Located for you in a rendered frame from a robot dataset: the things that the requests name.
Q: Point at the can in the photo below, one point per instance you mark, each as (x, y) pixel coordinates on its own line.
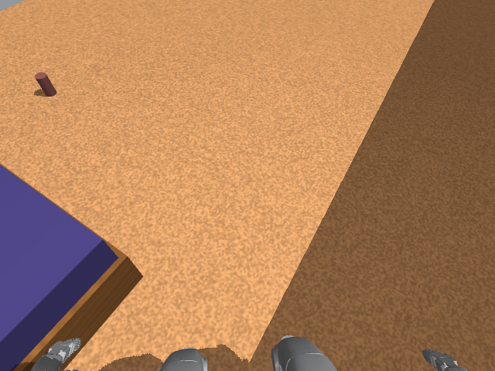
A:
(45, 84)

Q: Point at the bed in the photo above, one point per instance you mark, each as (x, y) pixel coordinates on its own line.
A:
(59, 280)

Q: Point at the left robot hand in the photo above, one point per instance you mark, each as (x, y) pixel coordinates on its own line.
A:
(57, 355)

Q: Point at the right robot hand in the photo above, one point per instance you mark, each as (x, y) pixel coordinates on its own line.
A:
(441, 362)

